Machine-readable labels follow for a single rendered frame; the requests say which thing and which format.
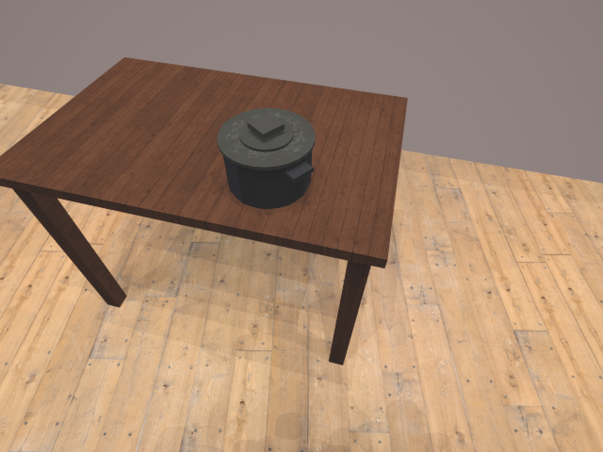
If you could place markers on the pot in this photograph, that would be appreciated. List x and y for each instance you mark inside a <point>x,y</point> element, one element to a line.
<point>269,188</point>

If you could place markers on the table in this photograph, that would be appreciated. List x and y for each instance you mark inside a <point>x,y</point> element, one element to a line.
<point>143,139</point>

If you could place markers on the knob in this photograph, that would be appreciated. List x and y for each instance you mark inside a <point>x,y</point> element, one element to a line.
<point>266,126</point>

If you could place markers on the lid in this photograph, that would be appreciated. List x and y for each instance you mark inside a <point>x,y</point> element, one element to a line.
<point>243,147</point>

